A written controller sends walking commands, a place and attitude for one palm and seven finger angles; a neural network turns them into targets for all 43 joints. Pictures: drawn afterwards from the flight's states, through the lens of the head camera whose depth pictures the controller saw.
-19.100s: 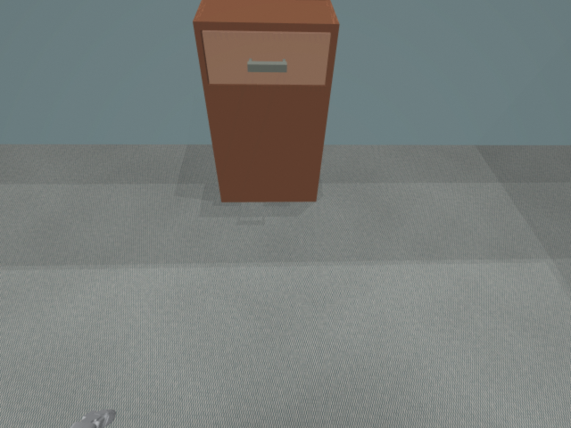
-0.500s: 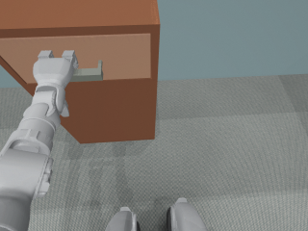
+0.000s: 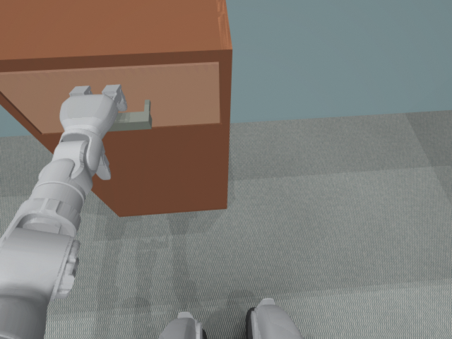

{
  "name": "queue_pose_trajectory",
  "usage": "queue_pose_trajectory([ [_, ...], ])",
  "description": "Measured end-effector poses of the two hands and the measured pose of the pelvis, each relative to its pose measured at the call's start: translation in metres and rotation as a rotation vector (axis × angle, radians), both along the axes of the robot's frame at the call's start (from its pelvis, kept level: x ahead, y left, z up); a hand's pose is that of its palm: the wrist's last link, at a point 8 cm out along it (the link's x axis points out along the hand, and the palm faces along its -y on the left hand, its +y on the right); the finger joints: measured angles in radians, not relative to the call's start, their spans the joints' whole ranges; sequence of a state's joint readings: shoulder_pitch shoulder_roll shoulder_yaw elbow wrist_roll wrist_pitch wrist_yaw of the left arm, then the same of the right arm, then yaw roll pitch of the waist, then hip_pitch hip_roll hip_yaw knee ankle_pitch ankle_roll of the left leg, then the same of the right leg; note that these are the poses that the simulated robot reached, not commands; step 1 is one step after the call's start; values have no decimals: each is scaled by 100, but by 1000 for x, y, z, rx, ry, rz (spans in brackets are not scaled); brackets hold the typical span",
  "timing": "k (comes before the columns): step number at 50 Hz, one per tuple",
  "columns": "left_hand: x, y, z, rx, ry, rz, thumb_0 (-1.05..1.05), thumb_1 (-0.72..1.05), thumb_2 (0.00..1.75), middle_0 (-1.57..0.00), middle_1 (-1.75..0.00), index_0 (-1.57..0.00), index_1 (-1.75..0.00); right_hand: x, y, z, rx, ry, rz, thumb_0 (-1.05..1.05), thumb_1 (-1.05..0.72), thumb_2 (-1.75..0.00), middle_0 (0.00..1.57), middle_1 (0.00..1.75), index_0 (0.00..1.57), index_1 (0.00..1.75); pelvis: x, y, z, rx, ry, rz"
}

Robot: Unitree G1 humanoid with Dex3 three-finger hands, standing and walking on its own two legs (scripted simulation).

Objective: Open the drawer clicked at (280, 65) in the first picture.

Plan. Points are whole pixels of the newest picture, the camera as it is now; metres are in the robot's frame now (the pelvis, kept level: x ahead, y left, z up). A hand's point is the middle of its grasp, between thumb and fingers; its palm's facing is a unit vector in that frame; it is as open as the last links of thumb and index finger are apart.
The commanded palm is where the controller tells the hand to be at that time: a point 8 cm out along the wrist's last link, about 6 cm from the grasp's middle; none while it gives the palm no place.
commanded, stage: lift the fingers back up to retry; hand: left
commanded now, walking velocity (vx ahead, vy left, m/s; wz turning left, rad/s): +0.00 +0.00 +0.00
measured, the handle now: (118, 113) +0.56 +0.20 +0.00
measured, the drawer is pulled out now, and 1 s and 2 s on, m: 0.00 0.00 0.00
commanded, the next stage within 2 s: re-aim the fingers above the handle in 0.44 s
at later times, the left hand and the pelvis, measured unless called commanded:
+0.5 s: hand (89, 119) +0.49 +0.23 +0.06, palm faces -0.08 -0.02 -1.00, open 13.7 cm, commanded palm +0.47 +0.22 +0.12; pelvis +0.05 +0.00 +0.04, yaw -1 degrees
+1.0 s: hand (95, 126) +0.48 +0.22 +0.06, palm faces -0.11 +0.00 -0.99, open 13.8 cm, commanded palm +0.46 +0.21 +0.11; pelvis +0.04 -0.01 +0.04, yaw -1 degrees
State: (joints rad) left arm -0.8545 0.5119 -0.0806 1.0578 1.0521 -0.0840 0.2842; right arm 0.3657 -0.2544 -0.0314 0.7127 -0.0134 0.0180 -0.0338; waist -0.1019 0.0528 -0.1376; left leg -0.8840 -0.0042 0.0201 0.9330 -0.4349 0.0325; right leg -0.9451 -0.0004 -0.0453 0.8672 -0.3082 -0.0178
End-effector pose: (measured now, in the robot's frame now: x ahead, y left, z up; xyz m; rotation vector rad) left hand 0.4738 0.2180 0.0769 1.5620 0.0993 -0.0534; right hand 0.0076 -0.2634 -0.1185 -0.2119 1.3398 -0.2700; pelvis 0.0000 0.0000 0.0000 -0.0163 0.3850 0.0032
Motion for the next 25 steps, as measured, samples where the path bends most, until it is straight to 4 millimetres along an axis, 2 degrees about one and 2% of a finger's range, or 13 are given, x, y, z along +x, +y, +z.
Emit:
queue_pose_trajectory([
  [6,9,-15,12,-53,-86,-44,0,-49,30,-32,-123,-32,-120,13,2,10,3,2,-12,1,-91,-90,20,30,21,30,15,3,10,0,-18,-12],
  [10,15,-12,21,-26,-121,-16,0,-49,30,-35,-123,-34,-121,25,2,12,18,5,-19,1,-91,-90,20,30,21,30,24,5,16,0,-28,-20],
  [17,16,-4,32,-12,-77,63,0,-49,30,-35,-122,-36,-123,56,6,19,40,-32,-28,1,-91,-90,20,30,21,30,39,7,28,2,-64,-30],
  [25,4,9,35,-5,-21,47,0,-49,30,-33,-121,-34,-121,94,3,30,28,-94,6,1,-91,-90,20,30,21,30,50,5,35,1,-94,-18],
])
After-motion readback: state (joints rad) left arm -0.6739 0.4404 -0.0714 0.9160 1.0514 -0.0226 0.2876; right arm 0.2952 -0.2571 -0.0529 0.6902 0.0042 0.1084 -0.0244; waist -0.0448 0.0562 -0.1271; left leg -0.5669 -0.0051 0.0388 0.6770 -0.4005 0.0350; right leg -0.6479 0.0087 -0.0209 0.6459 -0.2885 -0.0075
